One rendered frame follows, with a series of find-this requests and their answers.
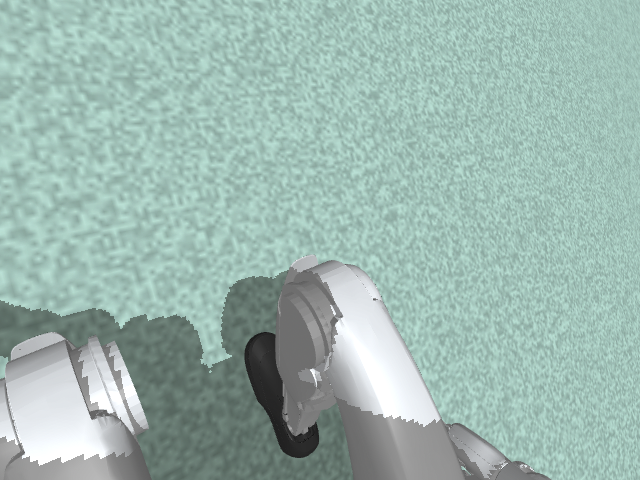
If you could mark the right robot foot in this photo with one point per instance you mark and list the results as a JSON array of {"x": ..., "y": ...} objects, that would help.
[{"x": 260, "y": 361}]

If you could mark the right robot arm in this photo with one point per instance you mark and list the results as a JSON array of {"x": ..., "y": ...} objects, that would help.
[{"x": 518, "y": 470}]

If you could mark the right robot hand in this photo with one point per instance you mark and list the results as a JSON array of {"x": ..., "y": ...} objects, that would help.
[{"x": 481, "y": 459}]

